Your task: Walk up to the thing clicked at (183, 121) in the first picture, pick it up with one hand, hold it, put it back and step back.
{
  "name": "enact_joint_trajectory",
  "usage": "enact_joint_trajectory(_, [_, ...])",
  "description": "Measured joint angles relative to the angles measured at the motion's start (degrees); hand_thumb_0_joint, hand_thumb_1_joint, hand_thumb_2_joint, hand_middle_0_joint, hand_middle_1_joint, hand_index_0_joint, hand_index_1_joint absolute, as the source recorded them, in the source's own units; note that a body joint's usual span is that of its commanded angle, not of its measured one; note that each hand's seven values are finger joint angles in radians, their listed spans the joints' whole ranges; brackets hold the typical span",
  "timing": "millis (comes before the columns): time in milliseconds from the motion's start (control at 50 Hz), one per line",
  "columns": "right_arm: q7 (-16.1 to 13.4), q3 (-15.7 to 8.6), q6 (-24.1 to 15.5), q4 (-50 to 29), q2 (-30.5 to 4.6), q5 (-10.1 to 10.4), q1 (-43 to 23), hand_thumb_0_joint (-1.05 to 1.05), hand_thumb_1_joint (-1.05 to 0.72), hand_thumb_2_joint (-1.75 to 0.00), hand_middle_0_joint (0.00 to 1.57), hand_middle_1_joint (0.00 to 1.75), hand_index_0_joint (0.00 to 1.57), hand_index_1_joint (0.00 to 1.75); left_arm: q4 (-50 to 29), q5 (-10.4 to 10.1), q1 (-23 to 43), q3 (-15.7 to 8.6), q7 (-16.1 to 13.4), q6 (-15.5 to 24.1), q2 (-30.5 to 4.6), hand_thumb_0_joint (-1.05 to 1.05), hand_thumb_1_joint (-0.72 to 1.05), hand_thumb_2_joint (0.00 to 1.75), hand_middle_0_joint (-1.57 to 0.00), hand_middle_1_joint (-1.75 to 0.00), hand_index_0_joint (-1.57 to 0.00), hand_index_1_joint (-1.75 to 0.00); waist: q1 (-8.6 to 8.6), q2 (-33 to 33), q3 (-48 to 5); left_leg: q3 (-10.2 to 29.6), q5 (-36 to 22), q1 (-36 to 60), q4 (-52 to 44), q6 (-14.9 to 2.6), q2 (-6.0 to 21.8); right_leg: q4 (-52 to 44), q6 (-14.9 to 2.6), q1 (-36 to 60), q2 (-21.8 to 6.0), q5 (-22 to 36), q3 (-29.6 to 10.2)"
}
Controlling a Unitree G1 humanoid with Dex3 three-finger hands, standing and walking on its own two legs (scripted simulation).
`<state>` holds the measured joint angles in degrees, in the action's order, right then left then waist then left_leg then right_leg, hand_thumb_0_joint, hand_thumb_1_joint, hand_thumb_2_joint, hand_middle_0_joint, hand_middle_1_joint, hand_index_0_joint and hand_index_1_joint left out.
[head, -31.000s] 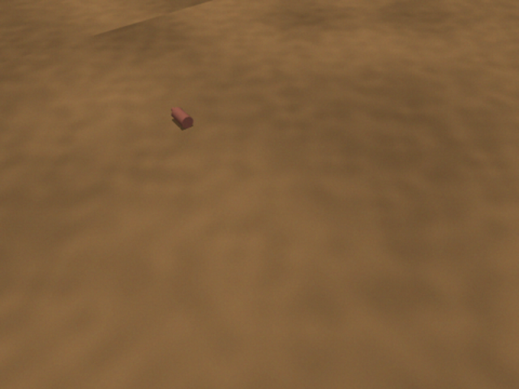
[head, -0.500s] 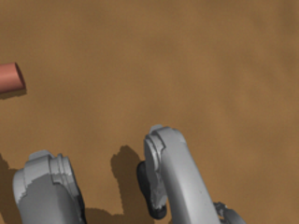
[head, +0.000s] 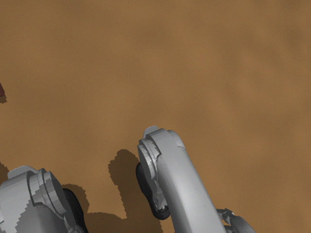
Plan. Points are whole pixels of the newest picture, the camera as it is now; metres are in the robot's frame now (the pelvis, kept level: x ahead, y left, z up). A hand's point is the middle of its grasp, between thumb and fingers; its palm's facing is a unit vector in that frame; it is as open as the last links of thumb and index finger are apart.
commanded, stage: rest palm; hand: left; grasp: from above
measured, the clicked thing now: out of the picture +0.52 +0.37 -0.29
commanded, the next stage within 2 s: close in 1.94 s
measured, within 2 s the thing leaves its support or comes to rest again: neither
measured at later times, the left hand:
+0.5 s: hand out of the picture +0.50 +0.34 -0.21, palm faces -0.44 -0.10 -0.89, open 14.2 cm
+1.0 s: hand out of the picture +0.50 +0.34 -0.24, palm faces -0.45 -0.12 -0.89, open 14.4 cm
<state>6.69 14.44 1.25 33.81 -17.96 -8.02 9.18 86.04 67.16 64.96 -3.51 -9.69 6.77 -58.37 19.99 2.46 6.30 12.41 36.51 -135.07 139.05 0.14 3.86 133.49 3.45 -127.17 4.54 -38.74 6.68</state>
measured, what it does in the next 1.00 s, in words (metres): stands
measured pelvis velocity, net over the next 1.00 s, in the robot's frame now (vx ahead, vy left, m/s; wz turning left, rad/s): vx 0.01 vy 0.01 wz -0.06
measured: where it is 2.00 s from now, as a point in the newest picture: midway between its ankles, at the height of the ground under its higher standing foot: (119, 215)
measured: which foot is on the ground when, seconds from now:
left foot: down 0.00-1.00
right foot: down 0.00-1.00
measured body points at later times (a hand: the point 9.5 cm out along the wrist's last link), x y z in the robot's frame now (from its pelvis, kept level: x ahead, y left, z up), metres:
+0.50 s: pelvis +0.00 +0.01 -0.01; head +0.28 +0.12 +0.33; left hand +0.52 +0.35 -0.16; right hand +0.06 -0.25 -0.07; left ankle +0.08 +0.14 -0.29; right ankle +0.11 -0.12 -0.29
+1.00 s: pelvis +0.01 +0.01 -0.01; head +0.30 +0.12 +0.31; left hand +0.52 +0.35 -0.19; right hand +0.05 -0.25 -0.07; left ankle +0.08 +0.14 -0.29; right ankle +0.11 -0.12 -0.29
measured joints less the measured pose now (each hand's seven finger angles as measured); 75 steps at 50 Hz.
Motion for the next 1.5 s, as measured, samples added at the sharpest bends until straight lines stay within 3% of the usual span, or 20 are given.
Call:
enact_joint_trajectory(80, [-0.5, 0.1, -0.1, 0.5, -0.1, -0.9, -0.5, 0.00, -0.91, -0.90, 0.21, 0.30, 0.20, 0.30, -2.3, 1.3, -0.7, -0.1, 0.1, 5.0, -0.7, 0.00, -0.55, 0.98, -0.09, -1.06, -0.10, -1.05, -1.27, 2.0, 1.3, 0.8, -0.1, -0.2, 0.9, 0.38, -0.6, 0.5, -0.14, 0.4, -0.3, -0.2, 0.7])
enact_joint_trajectory(180, [-0.2, -0.4, -0.2, 1.4, -0.1, -1.8, -1.0, 0.00, -0.91, -0.90, 0.20, 0.30, 0.20, 0.30, -5.2, 4.5, -1.2, -0.1, -4.1, 8.5, -0.1, 0.00, -0.55, 0.98, -0.09, -1.05, -0.09, -1.05, -2.20, 3.7, 0.8, 1.5, 0.5, -0.4, 1.6, 0.60, -1.3, 0.9, -0.32, 1.0, -0.6, -1.2, 1.3])
enact_joint_trajectory(280, [0.4, -0.7, -1.3, 1.7, 0.1, -2.4, -2.4, 0.00, -0.90, -0.90, 0.20, 0.30, 0.20, 0.30, -0.8, 6.7, 0.6, 0.4, -9.2, 7.7, -0.2, 0.00, -0.57, 1.02, -0.09, -1.01, -0.08, -1.02, -1.08, 3.7, -0.8, 1.9, 1.2, -0.9, 2.0, 0.33, -1.4, 0.8, -0.28, 1.0, -0.7, -1.9, 1.6])
enact_joint_trajectory(360, [0.7, -0.4, -2.7, 0.8, 0.3, -2.7, -3.3, 0.00, -0.90, -0.90, 0.20, 0.30, 0.20, 0.30, 2.9, 7.9, 1.8, 0.7, -11.5, 5.8, -0.9, 0.00, -0.57, 1.04, -0.09, -0.99, -0.07, -1.01, 0.19, 3.5, -0.5, 1.9, 1.4, -1.1, 2.3, -0.06, -1.2, 0.7, 0.04, 1.0, -0.4, -1.9, 1.6])
enact_joint_trajectory(600, [1.3, 3.2, -5.6, -0.2, 0.6, -3.2, -1.8, 0.00, -0.90, -0.90, 0.20, 0.30, 0.20, 0.30, 6.8, 6.3, 2.0, -1.4, -13.6, 3.2, -3.2, 0.00, -0.55, 1.01, -0.09, -0.99, -0.08, -1.00, 2.59, 4.5, 2.2, 2.4, 1.0, -1.1, 3.0, 0.20, -0.6, 1.3, 0.33, 0.2, 0.3, -0.7, 1.8])
enact_joint_trajectory(880, [0.9, 4.8, -6.8, 1.0, -0.9, -4.1, -1.9, 0.00, -0.90, -0.90, 0.20, 0.30, 0.20, 0.30, 6.4, 4.3, 0.9, -1.7, -13.4, 4.7, -6.2, 0.00, -0.58, 1.03, -0.09, -0.97, -0.06, -0.99, 2.66, 5.2, 4.3, 3.7, 2.3, -0.6, 4.4, 0.51, -0.1, 1.8, 0.60, 0.4, 1.2, -1.0, 2.6])
enact_joint_trajectory(1220, [1.8, 5.2, -8.4, -0.1, -1.0, -4.6, -4.3, 0.00, -0.90, -0.90, 0.20, 0.30, 0.20, 0.30, 8.1, 5.6, 0.5, -0.1, -16.6, 5.4, -5.9, 0.00, -0.57, 1.03, -0.09, -0.98, -0.06, -1.00, 2.00, 6.6, 4.0, 4.6, 2.1, -0.5, 5.1, 0.18, -0.5, 1.6, 0.54, 1.6, 1.1, -0.8, 3.4])
enact_joint_trajectory(1500, [2.1, 6.4, -9.8, 0.1, -0.9, -4.8, -4.1, 0.00, -0.90, -0.90, 0.20, 0.30, 0.20, 0.30, 10.0, 5.1, 1.8, 0.3, -18.2, 4.4, -6.8, 0.00, -0.54, 1.02, -0.10, -1.01, -0.08, -1.03, 2.92, 7.1, 4.6, 4.8, 2.5, -0.5, 5.1, 0.24, -0.4, 1.4, 0.73, 1.5, 1.2, -1.0, 3.6])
